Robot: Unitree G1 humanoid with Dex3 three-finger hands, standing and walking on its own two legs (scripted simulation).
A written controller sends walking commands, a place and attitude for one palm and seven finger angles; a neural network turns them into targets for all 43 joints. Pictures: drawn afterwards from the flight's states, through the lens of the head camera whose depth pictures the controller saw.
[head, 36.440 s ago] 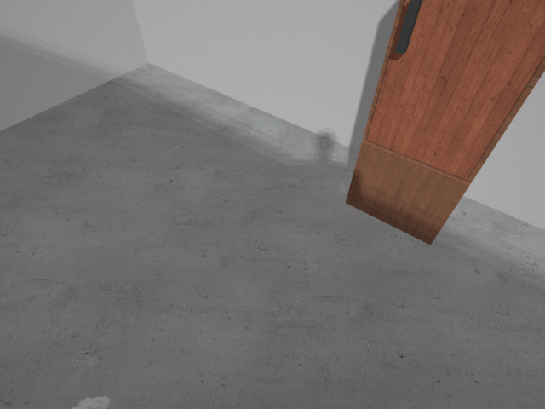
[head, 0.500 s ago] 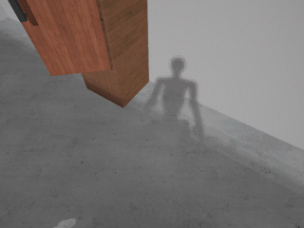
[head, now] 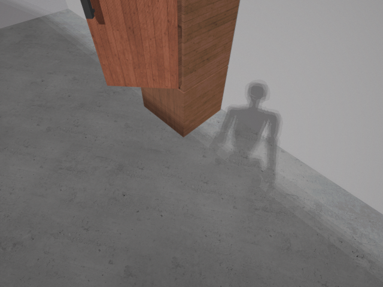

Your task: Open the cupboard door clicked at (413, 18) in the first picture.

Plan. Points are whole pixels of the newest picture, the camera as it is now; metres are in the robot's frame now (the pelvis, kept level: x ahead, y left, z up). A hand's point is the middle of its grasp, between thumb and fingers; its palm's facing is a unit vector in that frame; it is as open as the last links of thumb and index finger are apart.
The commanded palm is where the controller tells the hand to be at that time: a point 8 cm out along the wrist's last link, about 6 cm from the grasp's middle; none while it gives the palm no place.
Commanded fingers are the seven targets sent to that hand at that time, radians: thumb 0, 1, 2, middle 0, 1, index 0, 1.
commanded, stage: take the last steps up to it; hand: left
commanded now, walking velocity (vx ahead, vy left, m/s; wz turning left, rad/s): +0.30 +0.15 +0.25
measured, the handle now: out of the picture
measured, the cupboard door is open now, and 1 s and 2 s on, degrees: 43 43 43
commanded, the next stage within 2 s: come to a stop and stand still in 1.28 s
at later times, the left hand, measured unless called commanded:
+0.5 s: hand out of the picture +0.03 +0.24 -0.19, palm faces +0.23 -0.96 -0.16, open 7.3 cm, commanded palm none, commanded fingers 0.00 0.90 0.90 -0.20 -0.30 -0.20 -0.30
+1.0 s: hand (88, 202) +0.33 +0.31 -0.15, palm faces +0.17 -0.96 -0.23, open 7.2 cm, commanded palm none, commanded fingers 0.00 0.90 0.90 -0.20 -0.30 -0.20 -0.30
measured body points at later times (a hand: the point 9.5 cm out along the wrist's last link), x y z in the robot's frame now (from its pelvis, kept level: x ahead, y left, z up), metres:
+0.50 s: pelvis +0.12 +0.08 -0.02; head +0.16 +0.10 +0.43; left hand +0.02 +0.29 -0.18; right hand +0.27 -0.15 -0.15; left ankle +0.18 +0.20 -0.74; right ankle +0.03 -0.11 -0.71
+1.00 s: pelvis +0.31 +0.12 +0.01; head +0.33 +0.11 +0.46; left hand +0.32 +0.36 -0.13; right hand +0.34 -0.11 -0.16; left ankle +0.29 +0.27 -0.67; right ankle +0.30 +0.03 -0.74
